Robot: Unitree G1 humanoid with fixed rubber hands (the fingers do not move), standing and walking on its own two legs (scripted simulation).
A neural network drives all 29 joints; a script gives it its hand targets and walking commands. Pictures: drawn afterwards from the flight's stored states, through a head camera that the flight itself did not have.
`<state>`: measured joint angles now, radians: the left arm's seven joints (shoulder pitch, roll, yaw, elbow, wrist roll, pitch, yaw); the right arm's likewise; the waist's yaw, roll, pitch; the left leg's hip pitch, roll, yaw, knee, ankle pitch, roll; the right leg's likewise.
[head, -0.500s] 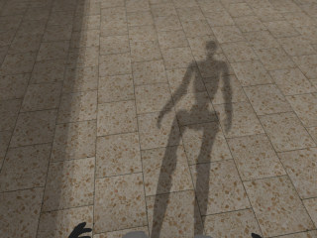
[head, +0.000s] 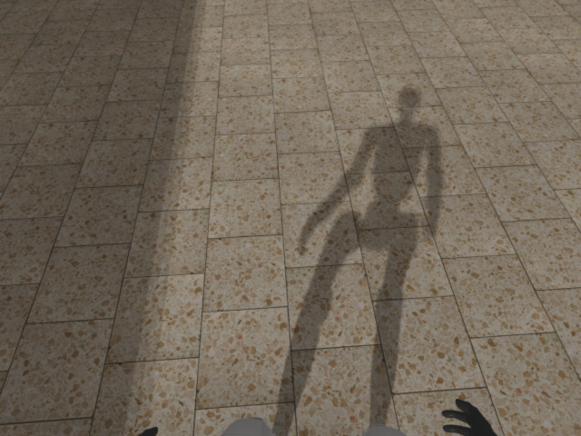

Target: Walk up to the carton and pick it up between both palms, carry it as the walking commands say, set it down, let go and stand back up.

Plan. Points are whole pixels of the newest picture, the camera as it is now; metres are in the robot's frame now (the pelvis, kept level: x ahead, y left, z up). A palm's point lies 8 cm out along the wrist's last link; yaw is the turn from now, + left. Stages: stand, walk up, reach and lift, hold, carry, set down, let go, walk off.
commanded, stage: walk up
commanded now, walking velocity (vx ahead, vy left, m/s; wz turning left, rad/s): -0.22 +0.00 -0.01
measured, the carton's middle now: out of the picture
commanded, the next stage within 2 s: none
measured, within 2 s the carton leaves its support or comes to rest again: neither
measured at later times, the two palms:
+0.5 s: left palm out of the picture +0.01 +0.27 -0.13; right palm out of the picture -0.01 -0.24 -0.10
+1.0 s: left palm out of the picture -0.04 +0.21 -0.11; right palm out of the picture -0.05 -0.27 -0.12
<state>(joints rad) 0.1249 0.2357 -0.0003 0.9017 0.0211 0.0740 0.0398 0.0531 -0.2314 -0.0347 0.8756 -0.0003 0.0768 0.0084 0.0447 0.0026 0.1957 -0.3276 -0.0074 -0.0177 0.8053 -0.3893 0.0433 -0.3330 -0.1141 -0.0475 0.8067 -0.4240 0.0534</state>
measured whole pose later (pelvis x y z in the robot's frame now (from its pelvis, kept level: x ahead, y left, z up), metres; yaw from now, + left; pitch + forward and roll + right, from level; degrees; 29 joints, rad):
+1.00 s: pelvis -0.11 -0.03 +0.02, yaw +0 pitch -2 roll +2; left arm 0.13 0.20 0.00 1.01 0.01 0.03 0.01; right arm 0.20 -0.20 -0.03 0.99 0.00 0.08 -0.01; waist 0.04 -0.01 0.11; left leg -0.22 -0.01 -0.01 0.81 -0.35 0.02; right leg -0.32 -0.01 -0.06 0.69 -0.33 -0.06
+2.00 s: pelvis -0.12 -0.02 +0.02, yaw +0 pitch -3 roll +0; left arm 0.15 0.19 0.00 1.11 0.01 0.03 0.01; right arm 0.22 -0.17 0.00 1.04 0.00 0.02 -0.03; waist 0.04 -0.03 0.08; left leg -0.13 0.00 0.01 0.62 -0.44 0.00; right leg -0.32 0.01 -0.07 0.65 -0.29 -0.04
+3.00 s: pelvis -0.08 -0.02 +0.01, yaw -17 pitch +1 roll -1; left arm 0.17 0.23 0.00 0.99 0.00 0.02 0.02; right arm -0.01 -0.21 -0.02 0.89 0.00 0.06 -0.04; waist 0.04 -0.02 0.14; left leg -0.34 0.04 0.00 0.74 -0.41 -0.01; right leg -0.37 0.08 0.07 0.78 -0.43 -0.04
